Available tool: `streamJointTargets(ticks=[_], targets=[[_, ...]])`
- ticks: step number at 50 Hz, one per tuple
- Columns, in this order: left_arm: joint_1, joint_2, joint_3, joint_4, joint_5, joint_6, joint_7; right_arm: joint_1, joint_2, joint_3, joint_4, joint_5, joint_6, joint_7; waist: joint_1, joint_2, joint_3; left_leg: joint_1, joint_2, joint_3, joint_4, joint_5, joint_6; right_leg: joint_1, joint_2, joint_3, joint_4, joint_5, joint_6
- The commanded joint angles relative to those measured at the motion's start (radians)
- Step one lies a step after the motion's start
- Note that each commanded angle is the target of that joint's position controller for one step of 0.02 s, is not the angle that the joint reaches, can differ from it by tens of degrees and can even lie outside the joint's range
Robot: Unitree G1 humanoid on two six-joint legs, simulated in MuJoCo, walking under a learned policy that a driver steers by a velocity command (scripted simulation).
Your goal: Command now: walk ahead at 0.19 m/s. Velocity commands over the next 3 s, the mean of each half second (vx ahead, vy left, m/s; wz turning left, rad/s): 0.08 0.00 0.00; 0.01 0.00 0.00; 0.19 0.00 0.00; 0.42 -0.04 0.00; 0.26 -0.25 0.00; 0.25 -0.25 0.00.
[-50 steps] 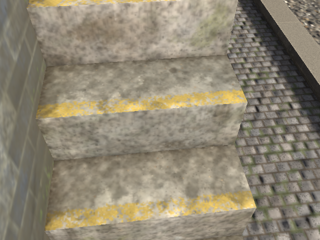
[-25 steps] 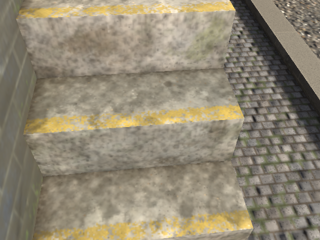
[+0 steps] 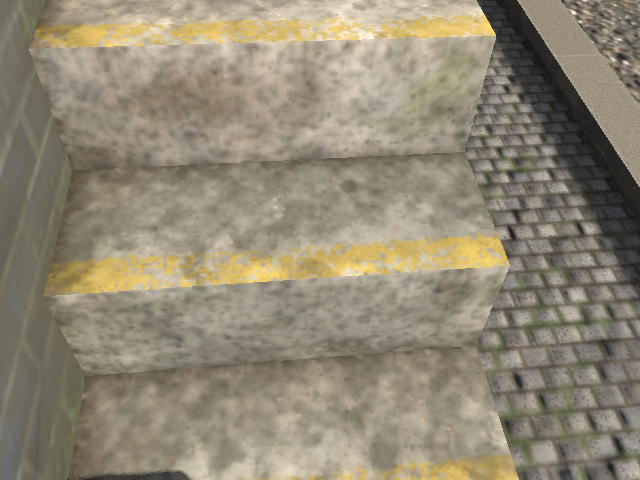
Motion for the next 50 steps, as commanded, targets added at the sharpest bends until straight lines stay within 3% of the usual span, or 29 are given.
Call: streamJointTargets(ticks=[1,5,8,10,11,13,16,18,21,29,30,34,36,43,45,50], targets=[[-0.008,0.074,0.02,-0.067,0.003,-0.001,0.0,0.015,-0.111,-0.031,-0.063,0.004,-0.008,-0.004,0.0,0.051,-0.094,0.069,0.083,-0.057,-0.004,0.805,0.066,0.029,-0.06,0.034,0.015,0.518,-0.058],[-0.024,0.083,0.024,-0.081,0.001,0.004,-0.002,0.027,-0.121,-0.039,-0.074,0.008,-0.003,-0.007,-0.005,0.047,-0.109,0.077,0.085,-0.059,-0.017,0.792,0.066,0.016,-0.064,0.031,0.018,0.508,-0.053],[-0.001,0.086,0.026,-0.083,-0.005,0.004,0.003,0.029,-0.106,-0.031,-0.055,0.01,-0.005,0.004,-0.001,0.048,-0.104,0.058,0.079,-0.036,-0.043,0.718,0.048,0.057,-0.075,0.03,-0.021,0.497,-0.051],[-0.012,0.099,0.03,-0.095,-0.006,0.006,0.005,0.024,-0.123,-0.035,-0.06,0.005,-0.002,0.004,-0.005,0.043,-0.089,0.068,0.081,-0.033,-0.063,0.682,0.04,0.036,-0.07,0.029,-0.022,0.468,-0.052],[-0.007,0.081,0.017,-0.097,0.004,0.002,0.013,0.023,-0.109,-0.03,-0.061,0.015,-0.001,0.007,-0.012,0.042,-0.078,0.069,0.089,-0.052,-0.086,0.696,0.026,0.032,-0.054,0.027,-0.036,0.401,-0.056],[-0.001,0.064,0.007,-0.101,0.003,0.003,0.015,-0.008,-0.109,-0.027,-0.06,0.014,-0.002,0.011,-0.005,0.062,-0.082,0.061,0.084,-0.054,-0.086,0.662,0.016,0.037,-0.061,0.03,-0.058,0.368,-0.047],[0.018,0.083,0.007,-0.105,0.002,-0.001,0.013,0.004,-0.114,-0.031,-0.053,0.012,0.003,0.014,-0.012,0.045,-0.067,0.054,0.07,-0.049,-0.098,0.55,0.005,0.024,-0.058,0.026,-0.07,0.363,-0.045],[0.014,0.076,0.002,-0.112,0.001,-0.006,0.009,0.002,-0.108,-0.029,-0.051,0.01,0.006,0.016,-0.012,0.019,-0.04,0.052,0.077,-0.059,-0.106,0.513,-0.009,-0.005,-0.053,0.026,-0.085,0.337,-0.042],[0.039,0.086,0.002,-0.105,0.0,-0.013,0.007,-0.003,-0.11,-0.029,-0.053,0.007,0.013,0.018,-0.012,0.038,-0.03,0.051,0.07,-0.054,-0.117,0.437,-0.014,-0.026,-0.055,0.026,-0.102,0.284,-0.042],[0.04,0.086,-0.001,-0.101,0.002,-0.016,0.007,-0.002,-0.093,-0.032,-0.055,0.008,0.027,0.011,-0.017,0.052,0.016,-0.001,0.059,-0.054,-0.128,0.232,-0.014,-0.093,-0.048,0.026,-0.094,0.144,-0.042],[0.037,0.108,0.01,-0.111,-0.008,-0.008,0.001,0.019,-0.128,-0.045,-0.034,0.0,0.029,0.006,-0.017,0.054,0.003,-0.005,0.059,-0.035,-0.118,0.225,0.003,-0.097,-0.068,0.027,-0.078,0.146,-0.043],[0.046,0.094,0.009,-0.116,-0.005,-0.002,-0.002,0.002,-0.104,-0.042,-0.028,0.004,0.031,0.007,-0.007,0.033,0.011,-0.024,0.056,-0.042,-0.114,0.2,0.011,-0.133,-0.059,0.024,-0.068,0.08,-0.043],[0.056,0.097,0.01,-0.126,-0.004,-0.001,0.002,-0.004,-0.116,-0.052,-0.043,-0.003,0.035,0.001,-0.004,0.02,0.022,-0.043,0.054,-0.039,-0.097,0.179,0.013,-0.155,-0.063,0.033,-0.057,0.068,-0.051],[0.053,0.09,0.007,-0.14,-0.004,0.011,0.008,0.0,-0.102,-0.053,-0.042,0.002,0.042,-0.001,-0.009,-0.007,0.015,-0.068,0.043,-0.034,-0.083,0.121,0.017,-0.197,-0.071,0.058,-0.066,-0.056,-0.055],[0.08,0.087,0.006,-0.13,0.004,0.008,0.005,0.031,-0.091,-0.055,-0.02,0.01,0.041,0.0,-0.011,-0.017,0.017,-0.062,0.043,-0.032,-0.086,0.081,0.017,-0.212,-0.079,0.07,-0.088,-0.12,-0.057],[0.068,0.088,0.01,-0.13,-0.001,0.009,0.002,0.023,-0.094,-0.061,-0.022,0.009,0.032,0.003,-0.007,0.003,0.031,-0.087,0.038,-0.04,-0.095,0.07,0.025,-0.215,-0.069,0.067,-0.075,-0.095,-0.059]])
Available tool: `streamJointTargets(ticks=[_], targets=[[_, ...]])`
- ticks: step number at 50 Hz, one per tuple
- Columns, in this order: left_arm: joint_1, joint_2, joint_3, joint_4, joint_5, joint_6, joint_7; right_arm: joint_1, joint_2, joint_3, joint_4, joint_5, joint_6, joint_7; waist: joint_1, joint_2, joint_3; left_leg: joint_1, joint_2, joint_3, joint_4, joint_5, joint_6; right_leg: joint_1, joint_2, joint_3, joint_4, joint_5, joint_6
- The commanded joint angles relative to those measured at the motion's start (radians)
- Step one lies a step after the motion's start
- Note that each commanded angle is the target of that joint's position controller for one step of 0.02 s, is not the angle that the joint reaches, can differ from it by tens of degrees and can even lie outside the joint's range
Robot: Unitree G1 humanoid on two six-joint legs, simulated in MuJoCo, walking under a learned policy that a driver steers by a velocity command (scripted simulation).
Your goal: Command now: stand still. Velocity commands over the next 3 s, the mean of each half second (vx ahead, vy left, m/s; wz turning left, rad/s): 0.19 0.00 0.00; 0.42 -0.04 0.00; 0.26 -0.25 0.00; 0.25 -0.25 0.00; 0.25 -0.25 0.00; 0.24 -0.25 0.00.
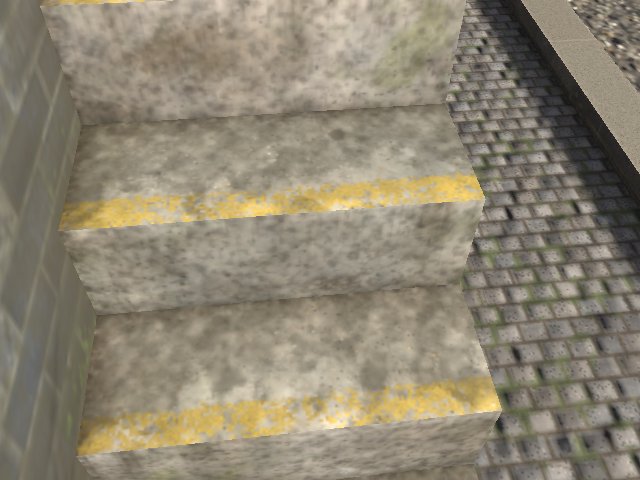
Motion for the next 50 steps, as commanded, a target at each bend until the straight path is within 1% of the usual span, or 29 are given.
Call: streamJointTargets(ticks=[1,6,10,11,12,13,14,15,17,19,20,21,22,27,28,29,30,32,34,37,41,42,44,45,46,47,48,49,50], targets=[[-0.006,0.096,0.028,-0.067,-0.001,-0.013,0.001,-0.014,-0.09,-0.025,-0.063,0.001,-0.018,-0.001,0.003,0.0,-0.025,0.027,0.031,-0.038,-0.088,-0.042,0.065,-0.055,-0.069,0.074,-0.153,-0.208,-0.054],[0.01,0.096,0.032,-0.064,-0.005,-0.012,-0.001,0.01,-0.093,-0.033,-0.06,0.0,-0.019,-0.006,0.005,-0.006,-0.039,0.026,0.023,-0.034,-0.076,-0.058,0.066,-0.065,-0.064,0.069,-0.153,-0.229,-0.055],[0.034,0.08,0.026,-0.026,-0.004,-0.006,0.008,0.018,-0.09,-0.026,-0.043,-0.011,-0.018,0.0,-0.006,-0.013,-0.013,-0.005,0.012,-0.042,-0.129,-0.221,0.064,-0.083,-0.052,0.077,-0.207,-0.394,-0.07],[0.033,0.075,0.026,-0.008,-0.001,-0.007,0.009,0.015,-0.073,-0.014,-0.027,-0.003,-0.027,0.009,-0.006,0.014,0.0,-0.024,0.016,-0.051,-0.15,-0.228,0.076,-0.061,-0.049,0.065,-0.194,-0.362,-0.07],[0.056,0.08,0.03,0.005,0.0,-0.008,0.009,0.021,-0.078,-0.014,-0.019,-0.002,-0.034,0.014,-0.001,0.029,-0.004,-0.035,0.018,-0.058,-0.157,-0.251,0.088,-0.04,-0.04,0.052,-0.177,-0.347,-0.075],[0.069,0.077,0.032,0.026,-0.002,-0.004,0.005,0.024,-0.061,-0.006,-0.005,0.011,-0.037,0.019,0.005,0.038,-0.021,-0.051,0.017,-0.066,-0.162,-0.246,0.104,-0.016,-0.034,0.044,-0.159,-0.332,-0.071],[0.073,0.093,0.034,0.019,0.006,-0.01,0.009,0.006,-0.078,-0.008,-0.03,0.027,-0.042,0.024,0.004,0.056,-0.021,-0.055,0.023,-0.102,-0.158,-0.307,0.106,-0.014,-0.006,0.019,-0.113,-0.331,-0.073],[0.065,0.087,0.035,0.023,0.007,-0.011,0.01,-0.002,-0.091,-0.01,-0.024,0.032,-0.045,0.028,0.006,0.082,-0.019,-0.075,0.031,-0.125,-0.165,-0.351,0.119,-0.018,0.002,0.0,-0.079,-0.312,-0.075],[0.065,0.078,0.033,0.024,0.003,-0.01,0.016,-0.012,-0.108,-0.014,-0.039,0.026,-0.047,0.032,0.006,0.109,-0.017,-0.093,0.042,-0.161,-0.163,-0.407,0.138,-0.033,0.012,-0.018,-0.032,-0.297,-0.076],[0.076,0.075,0.029,0.021,0.007,-0.018,0.022,0.001,-0.15,-0.029,-0.039,0.015,-0.046,0.028,-0.001,0.132,0.003,-0.091,0.063,-0.214,-0.184,-0.478,0.151,-0.064,0.023,-0.039,-0.001,-0.293,-0.094],[0.08,0.056,0.028,0.032,0.0,-0.018,0.017,-0.007,-0.143,-0.027,-0.021,0.002,-0.043,0.026,0.006,0.119,0.007,-0.115,0.063,-0.191,-0.17,-0.437,0.171,-0.053,0.014,-0.038,-0.002,-0.273,-0.096],[0.089,0.061,0.028,0.034,0.001,-0.019,0.016,-0.011,-0.133,-0.026,-0.025,0.003,-0.042,0.026,0.007,0.094,0.002,-0.122,0.052,-0.178,-0.149,-0.406,0.174,-0.036,0.012,-0.027,-0.014,-0.283,-0.099],[0.101,0.069,0.028,0.036,0.004,-0.024,0.017,-0.03,-0.132,-0.028,-0.045,-0.007,-0.04,0.021,0.009,0.052,0.005,-0.126,0.044,-0.164,-0.11,-0.385,0.165,-0.046,-0.002,0.006,-0.04,-0.328,-0.113],[0.073,0.117,0.042,0.036,0.0,-0.039,0.014,-0.03,-0.064,0.006,-0.054,-0.015,-0.053,0.019,-0.01,-0.085,-0.026,-0.057,-0.031,-0.027,0.037,-0.077,0.127,0.015,-0.067,0.148,-0.209,-0.328,-0.144],[0.078,0.12,0.042,0.023,-0.001,-0.044,0.016,-0.021,-0.091,-0.002,-0.043,-0.008,-0.057,0.011,-0.012,-0.056,-0.018,-0.036,-0.02,-0.022,0.044,-0.007,0.123,0.029,-0.077,0.149,-0.213,-0.258,-0.148],[0.057,0.103,0.037,0.022,-0.003,-0.053,0.015,-0.027,-0.085,0.005,-0.043,-0.013,-0.06,0.005,-0.012,-0.022,-0.023,0.002,-0.009,-0.025,0.031,0.076,0.119,0.045,-0.065,0.123,-0.197,-0.12,-0.138],[0.063,0.092,0.033,0.028,0.0,-0.063,0.012,-0.013,-0.096,0.001,-0.022,-0.005,-0.061,0.005,-0.008,0.005,-0.049,0.041,0.006,-0.032,0.021,0.145,0.121,0.081,-0.059,0.089,-0.178,0.007,-0.135],[0.064,0.077,0.025,0.024,-0.005,-0.076,0.007,-0.015,-0.107,0.003,-0.026,-0.002,-0.065,0.006,0.001,0.009,-0.093,0.108,0.026,-0.031,0.029,0.326,0.111,0.137,-0.046,0.043,-0.137,0.297,-0.115],[0.07,0.084,0.024,0.026,-0.005,-0.078,0.006,-0.022,-0.109,0.005,-0.028,0.002,-0.064,0.006,0.008,0.016,-0.13,0.137,0.033,-0.022,0.047,0.406,0.1,0.192,-0.053,0.03,-0.128,0.422,-0.101],[0.041,0.069,0.017,0.009,-0.001,-0.066,0.007,-0.04,-0.106,0.011,-0.025,0.001,-0.066,0.01,0.014,0.024,-0.138,0.156,0.048,-0.028,0.036,0.46,0.092,0.211,-0.057,0.026,-0.125,0.449,-0.091],[0.028,0.078,0.017,0.002,0.003,-0.058,0.011,-0.065,-0.11,0.014,-0.034,0.001,-0.065,0.007,0.016,0.038,-0.14,0.144,0.051,-0.02,0.031,0.487,0.098,0.223,-0.066,0.022,-0.104,0.433,-0.089],[0.006,0.088,0.026,-0.006,0.001,-0.06,0.01,-0.047,-0.115,0.012,-0.051,-0.001,-0.066,-0.002,0.004,0.034,-0.105,0.133,0.047,-0.02,0.034,0.495,0.108,0.195,-0.054,0.026,-0.083,0.428,-0.094],[-0.009,0.076,0.024,-0.019,0.0,-0.058,0.008,-0.05,-0.116,0.01,-0.064,-0.002,-0.069,-0.003,0.0,0.044,-0.128,0.147,0.058,-0.027,0.026,0.536,0.111,0.188,-0.056,0.024,-0.066,0.404,-0.093],[-0.032,0.086,0.029,-0.005,-0.001,-0.057,0.003,-0.053,-0.094,0.025,-0.067,-0.016,-0.07,0.002,-0.003,0.024,-0.142,0.161,0.061,-0.026,0.006,0.532,0.115,0.187,-0.048,0.019,-0.06,0.399,-0.088],[-0.04,0.082,0.03,-0.009,-0.002,-0.057,0.002,-0.052,-0.103,0.023,-0.071,-0.017,-0.071,0.003,-0.003,0.036,-0.142,0.165,0.061,-0.025,0.001,0.554,0.116,0.185,-0.049,0.02,-0.052,0.396,-0.086],[-0.125,0.222,0.084,-0.068,-0.03,-0.038,-0.001,0.133,-0.21,-0.036,-0.052,-0.027,-0.043,-0.035,-0.108,-0.012,-0.098,0.329,0.198,-0.182,0.032,0.95,0.128,-0.022,0.0,-0.024,0.14,0.369,-0.077],[-0.157,0.192,0.096,-0.104,-0.012,-0.01,-0.014,0.343,-0.306,-0.077,0.012,-0.008,-0.011,-0.071,-0.179,0.176,-0.151,0.543,0.376,-0.411,-0.011,1.296,0.225,-0.298,0.062,-0.094,0.434,-0.101,-0.036],[-0.121,0.115,0.094,-0.064,0.025,0.019,-0.019,0.347,-0.279,-0.075,0.024,-0.006,-0.021,-0.08,-0.159,0.145,-0.188,0.513,0.44,-0.51,0.003,1.451,0.331,-0.381,0.092,0.057,0.833,-0.352,0.004],[-0.057,0.064,0.089,-0.067,0.023,0.035,-0.013,0.258,-0.285,-0.097,0.003,-0.014,-0.041,-0.087,-0.112,0.122,-0.199,0.486,0.418,-0.466,0.028,1.278,0.376,-0.479,0.115,0.195,1.131,-0.333,0.012]])
Over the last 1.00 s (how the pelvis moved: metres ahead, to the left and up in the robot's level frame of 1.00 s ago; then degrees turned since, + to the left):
-0.11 -0.01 -0.01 0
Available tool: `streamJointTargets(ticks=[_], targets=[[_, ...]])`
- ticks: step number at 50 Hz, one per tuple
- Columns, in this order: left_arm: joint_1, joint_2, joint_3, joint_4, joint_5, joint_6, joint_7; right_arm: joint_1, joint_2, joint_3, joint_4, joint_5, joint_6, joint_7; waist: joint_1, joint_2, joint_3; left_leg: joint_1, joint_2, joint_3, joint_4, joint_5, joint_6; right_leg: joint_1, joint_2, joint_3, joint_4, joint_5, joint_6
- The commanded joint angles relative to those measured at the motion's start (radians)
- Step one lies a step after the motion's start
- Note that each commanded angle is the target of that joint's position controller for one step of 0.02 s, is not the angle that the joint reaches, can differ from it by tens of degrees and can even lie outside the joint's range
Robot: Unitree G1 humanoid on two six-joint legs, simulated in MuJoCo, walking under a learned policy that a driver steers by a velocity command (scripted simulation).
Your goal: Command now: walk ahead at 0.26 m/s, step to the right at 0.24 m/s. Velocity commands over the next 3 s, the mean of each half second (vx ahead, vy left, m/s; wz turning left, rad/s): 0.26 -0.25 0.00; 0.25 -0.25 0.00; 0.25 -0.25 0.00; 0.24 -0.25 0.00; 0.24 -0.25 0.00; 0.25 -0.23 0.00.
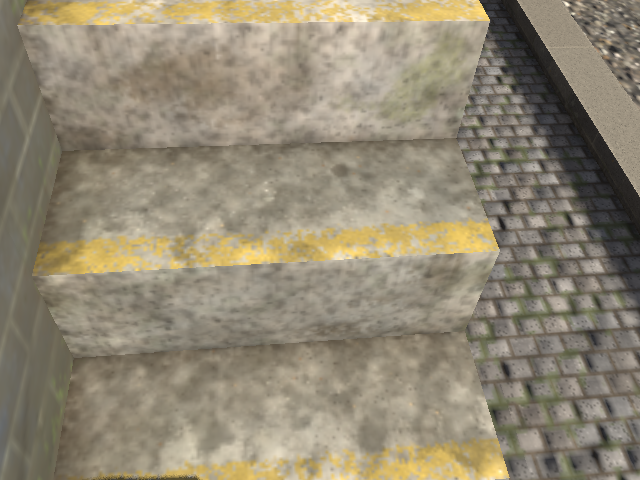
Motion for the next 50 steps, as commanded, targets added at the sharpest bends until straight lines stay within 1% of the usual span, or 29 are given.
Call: streamJointTargets(ticks=[1,2,3,6,8,10,11,12,13,14,15,16,18,20,23,24,25,26,27,28,29,30,32,35,38,39,42,49,50], targets=[[0.017,-0.018,0.027,-0.099,0.016,0.029,-0.006,0.187,-0.273,-0.129,0.022,-0.014,0.002,-0.042,-0.03,0.175,-0.145,0.34,0.345,-0.354,-0.027,1.069,0.356,-0.487,0.033,0.251,0.81,-0.055,0.01],[-0.061,-0.045,0.008,-0.152,0.028,0.011,-0.016,0.075,-0.209,-0.11,0.006,-0.038,-0.003,-0.044,0.024,0.151,-0.05,0.229,0.27,-0.247,-0.067,0.726,0.294,-0.535,-0.006,0.249,0.695,-0.026,-0.001],[-0.112,-0.026,0.004,-0.179,0.038,0.007,-0.012,0.02,-0.182,-0.098,-0.015,-0.044,-0.009,-0.037,0.033,0.119,-0.016,0.167,0.237,-0.204,-0.098,0.632,0.258,-0.518,-0.005,0.194,0.626,-0.02,0.001],[-0.104,-0.011,-0.009,-0.211,0.039,0.053,0.006,-0.006,-0.228,-0.11,-0.025,-0.039,-0.008,-0.061,0.059,0.177,0.031,0.017,0.325,-0.203,-0.211,0.587,0.247,-0.386,-0.07,0.111,0.378,-0.04,-0.005],[-0.119,-0.05,-0.037,-0.24,0.014,0.056,-0.005,0.002,-0.264,-0.129,-0.01,-0.042,-0.002,-0.043,0.049,0.202,0.028,0.006,0.288,-0.104,-0.249,0.509,0.178,-0.294,-0.141,0.05,0.125,-0.004,-0.042],[-0.111,-0.058,-0.045,-0.215,-0.015,0.016,-0.011,0.074,-0.25,-0.131,0.02,-0.047,0.032,-0.006,0.013,0.16,0.009,0.118,0.187,-0.011,-0.145,0.619,0.149,-0.131,-0.106,0.008,-0.292,-0.053,-0.083],[-0.09,-0.039,-0.033,-0.193,-0.03,0.005,-0.004,0.12,-0.257,-0.136,0.025,-0.02,0.05,0.005,0.0,0.208,-0.024,0.157,0.168,-0.028,-0.029,0.727,0.157,-0.01,-0.017,-0.079,-0.516,-0.043,-0.095],[-0.013,-0.042,-0.022,-0.138,-0.015,-0.009,0.009,0.107,-0.294,-0.149,0.02,0.026,0.054,0.022,0.06,0.14,-0.068,0.187,0.159,-0.02,0.162,0.919,0.162,0.128,0.009,-0.139,-0.78,0.222,-0.119],[0.039,-0.007,-0.001,-0.099,0.002,-0.015,0.02,0.127,-0.29,-0.15,-0.009,0.06,0.047,0.028,0.049,0.13,-0.119,0.044,0.13,-0.032,0.334,0.868,0.157,0.331,-0.001,-0.152,-0.816,0.294,-0.125],[0.063,-0.003,-0.01,-0.074,-0.025,-0.026,0.025,0.111,-0.245,-0.141,-0.027,0.047,0.045,0.044,0.052,0.015,-0.202,-0.228,0.06,-0.015,0.483,0.327,0.127,0.586,-0.114,-0.029,-0.777,0.439,-0.1],[0.143,0.097,-0.005,-0.07,-0.035,-0.055,0.021,0.02,-0.082,-0.087,-0.086,0.039,0.029,0.065,0.103,-0.223,-0.306,-0.562,-0.085,0.075,0.646,-0.144,0.011,0.911,-0.367,0.166,-0.491,1.483,-0.182],[0.219,0.109,-0.007,-0.074,-0.022,-0.07,0.044,0.04,-0.065,-0.071,-0.055,0.05,0.028,0.049,0.167,-0.136,-0.345,-0.445,-0.07,-0.009,0.824,-0.189,-0.022,0.722,-0.454,0.205,-0.532,1.523,-0.308],[0.148,0.046,-0.04,-0.066,-0.011,-0.091,0.057,0.048,-0.147,-0.104,-0.005,0.003,0.03,0.045,0.058,-0.097,-0.162,-0.489,-0.076,-0.056,1.049,-0.094,-0.056,0.586,-0.379,0.165,-0.534,1.427,-0.259],[0.017,0.064,-0.048,-0.072,-0.014,-0.091,0.064,-0.07,-0.167,-0.087,-0.062,-0.02,0.053,0.056,0.004,-0.088,-0.11,-0.436,-0.067,-0.019,0.885,-0.015,-0.044,0.51,-0.305,0.052,-0.541,1.288,-0.179],[-0.091,0.123,-0.045,-0.062,-0.038,-0.109,0.072,-0.026,-0.156,-0.059,-0.02,-0.037,0.074,0.087,-0.054,-0.252,-0.039,-0.082,-0.135,0.081,0.423,0.037,-0.017,0.254,-0.196,-0.077,-0.603,1.266,-0.119],[-0.093,0.138,-0.043,-0.069,-0.044,-0.121,0.079,0.0,-0.163,-0.059,-0.021,-0.051,0.073,0.086,-0.07,-0.342,-0.02,-0.042,-0.122,0.064,0.292,0.028,0.003,0.256,-0.195,-0.063,-0.589,1.352,-0.128],[-0.055,0.122,-0.05,-0.06,-0.043,-0.125,0.08,0.039,-0.172,-0.064,-0.006,-0.062,0.068,0.076,-0.085,-0.338,-0.035,0.023,-0.082,0.011,0.18,0.084,0.024,0.26,-0.206,-0.035,-0.554,1.279,-0.133],[-0.031,0.086,-0.064,-0.061,-0.056,-0.122,0.073,0.035,-0.142,-0.052,-0.002,-0.063,0.052,0.064,-0.076,-0.275,-0.054,0.081,-0.069,0.004,-0.025,0.151,0.041,0.27,-0.214,0.006,-0.536,1.102,-0.136],[0.053,0.025,-0.086,-0.076,-0.06,-0.116,0.044,-0.078,-0.189,-0.069,-0.001,-0.059,0.045,0.051,0.009,-0.005,-0.044,0.092,-0.102,-0.001,-0.032,0.302,0.047,0.238,-0.143,-0.002,-0.539,0.886,-0.078],[-0.006,0.025,-0.099,-0.092,-0.054,-0.12,0.034,-0.084,-0.153,-0.054,-0.005,-0.07,0.034,0.056,-0.022,0.035,-0.067,0.112,-0.067,-0.055,-0.113,0.511,0.045,0.272,-0.129,-0.015,-0.541,0.639,-0.058],[-0.048,0.038,-0.098,-0.114,-0.058,-0.13,0.034,-0.082,-0.124,-0.038,0.012,-0.098,0.028,0.058,-0.008,-0.053,-0.077,0.171,-0.043,-0.062,-0.173,0.648,0.043,0.275,-0.129,0.004,-0.561,0.594,-0.051],[-0.012,0.074,-0.087,-0.111,-0.072,-0.133,0.029,-0.085,-0.161,-0.042,0.014,-0.118,0.027,0.053,0.017,-0.037,-0.053,0.242,0.004,-0.087,-0.121,0.917,0.052,0.23,-0.117,0.025,-0.551,0.672,-0.046],[0.103,0.085,-0.08,-0.064,-0.074,-0.126,0.018,-0.103,-0.192,-0.048,0.01,-0.084,0.018,0.045,0.059,0.04,-0.092,0.273,0.028,-0.1,-0.049,1.034,0.09,0.234,-0.122,0.05,-0.607,0.716,-0.057],[0.107,0.125,-0.071,-0.037,-0.043,-0.115,0.024,-0.106,-0.206,-0.055,0.009,-0.044,0.014,0.045,0.038,-0.013,-0.076,0.116,0.008,-0.104,-0.076,0.613,0.082,0.356,-0.153,0.068,-0.679,0.762,-0.084],[0.073,0.141,-0.057,-0.043,-0.056,-0.111,0.032,-0.064,-0.186,-0.044,0.022,-0.039,0.004,0.04,0.014,0.027,-0.091,0.116,0.022,-0.123,-0.166,0.558,0.07,0.358,-0.164,0.087,-0.675,0.696,-0.106],[0.065,0.125,-0.061,-0.053,-0.047,-0.115,0.027,-0.101,-0.23,-0.056,0.021,-0.036,0.006,0.034,0.028,0.064,-0.046,0.084,0.013,-0.125,-0.127,0.54,0.07,0.331,-0.149,0.074,-0.709,0.676,-0.096],[0.073,0.121,-0.063,-0.042,-0.044,-0.119,0.02,-0.102,-0.22,-0.058,0.013,-0.035,0.006,0.038,0.012,0.047,-0.062,0.045,0.007,-0.134,-0.148,0.408,0.073,0.363,-0.15,0.068,-0.708,0.578,-0.102],[0.114,0.088,-0.075,-0.047,-0.045,-0.117,0.033,-0.118,-0.221,-0.056,0.049,-0.034,-0.003,0.028,0.006,0.039,-0.107,0.153,0.05,-0.173,-0.17,0.625,0.066,0.329,-0.144,0.026,-0.738,0.527,-0.047],[0.112,0.108,-0.057,-0.031,-0.045,-0.107,0.05,-0.106,-0.25,-0.066,0.063,-0.012,0.001,0.034,-0.002,0.014,-0.07,0.166,0.097,-0.217,-0.169,0.65,0.068,0.276,-0.141,0.024,-0.716,0.433,-0.037]])
Over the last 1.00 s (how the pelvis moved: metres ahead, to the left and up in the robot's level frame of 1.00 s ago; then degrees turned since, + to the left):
0.10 0.00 0.00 2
